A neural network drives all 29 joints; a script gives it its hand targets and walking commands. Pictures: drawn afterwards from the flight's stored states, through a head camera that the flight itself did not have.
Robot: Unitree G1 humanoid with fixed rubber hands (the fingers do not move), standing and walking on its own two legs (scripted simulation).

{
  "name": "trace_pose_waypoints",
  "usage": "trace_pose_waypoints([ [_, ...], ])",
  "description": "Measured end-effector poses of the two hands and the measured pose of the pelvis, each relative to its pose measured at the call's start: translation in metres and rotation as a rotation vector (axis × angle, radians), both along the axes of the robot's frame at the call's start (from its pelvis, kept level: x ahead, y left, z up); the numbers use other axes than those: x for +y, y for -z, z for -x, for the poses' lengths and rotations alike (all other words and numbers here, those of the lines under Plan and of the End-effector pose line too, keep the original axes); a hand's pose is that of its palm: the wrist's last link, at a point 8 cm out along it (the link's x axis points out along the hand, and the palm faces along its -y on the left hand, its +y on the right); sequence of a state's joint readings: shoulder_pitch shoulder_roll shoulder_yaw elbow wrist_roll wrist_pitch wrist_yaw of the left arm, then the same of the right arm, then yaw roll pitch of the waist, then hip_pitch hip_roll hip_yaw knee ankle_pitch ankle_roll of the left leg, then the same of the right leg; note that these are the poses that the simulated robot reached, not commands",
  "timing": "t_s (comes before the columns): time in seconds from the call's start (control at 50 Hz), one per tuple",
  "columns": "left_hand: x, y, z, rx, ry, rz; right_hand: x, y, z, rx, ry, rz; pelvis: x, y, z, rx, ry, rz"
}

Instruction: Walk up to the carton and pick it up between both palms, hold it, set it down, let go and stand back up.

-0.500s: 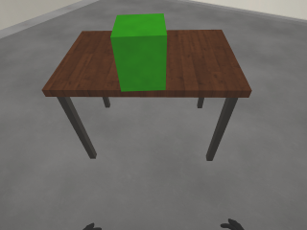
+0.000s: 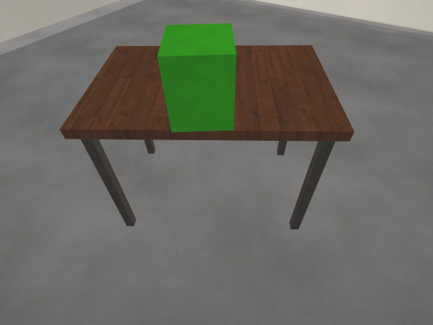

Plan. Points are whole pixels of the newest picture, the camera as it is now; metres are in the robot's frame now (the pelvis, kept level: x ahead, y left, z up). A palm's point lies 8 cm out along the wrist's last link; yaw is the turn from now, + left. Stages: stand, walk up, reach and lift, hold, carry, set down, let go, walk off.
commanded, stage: stand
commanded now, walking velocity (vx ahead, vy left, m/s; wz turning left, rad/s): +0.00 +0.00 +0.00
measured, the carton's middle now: (200, 78) +0.81 +0.05 +0.05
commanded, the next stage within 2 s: walk up in 1.26 s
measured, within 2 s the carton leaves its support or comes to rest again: neither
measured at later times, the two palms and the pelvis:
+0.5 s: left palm out of the picture +0.00 +0.21 -0.14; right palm out of the picture +0.00 -0.21 -0.14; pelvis +0.00 +0.00 +0.01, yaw +0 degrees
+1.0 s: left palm out of the picture -0.02 +0.20 -0.14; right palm out of the picture -0.02 -0.19 -0.14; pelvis +0.00 +0.00 +0.01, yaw +0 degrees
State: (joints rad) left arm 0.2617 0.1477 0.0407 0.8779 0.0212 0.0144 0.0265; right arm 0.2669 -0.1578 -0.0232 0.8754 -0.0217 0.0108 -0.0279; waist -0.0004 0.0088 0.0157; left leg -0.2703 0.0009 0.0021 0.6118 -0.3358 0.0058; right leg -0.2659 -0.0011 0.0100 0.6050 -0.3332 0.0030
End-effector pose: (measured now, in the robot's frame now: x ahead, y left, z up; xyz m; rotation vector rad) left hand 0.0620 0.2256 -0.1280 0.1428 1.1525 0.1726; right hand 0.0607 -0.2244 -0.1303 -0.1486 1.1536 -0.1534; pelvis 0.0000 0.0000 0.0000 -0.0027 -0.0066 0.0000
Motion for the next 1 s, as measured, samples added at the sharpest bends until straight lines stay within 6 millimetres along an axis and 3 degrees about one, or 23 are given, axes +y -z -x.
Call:
trace_pose_waypoints([
  [0.54,-0.019,0.009,0.064,0.229,-0.06,0.051,0.02,0.009,0.061,0.226,0.064,-0.048,0.002,-0.011,-0.004,-0.03,0.004,-0.002],
  [1.0,-0.028,0.01,0.083,0.291,-0.054,0.067,0.032,0.01,0.083,0.283,0.068,-0.069,0.003,-0.012,-0.001,-0.038,0.006,-0.003],
])
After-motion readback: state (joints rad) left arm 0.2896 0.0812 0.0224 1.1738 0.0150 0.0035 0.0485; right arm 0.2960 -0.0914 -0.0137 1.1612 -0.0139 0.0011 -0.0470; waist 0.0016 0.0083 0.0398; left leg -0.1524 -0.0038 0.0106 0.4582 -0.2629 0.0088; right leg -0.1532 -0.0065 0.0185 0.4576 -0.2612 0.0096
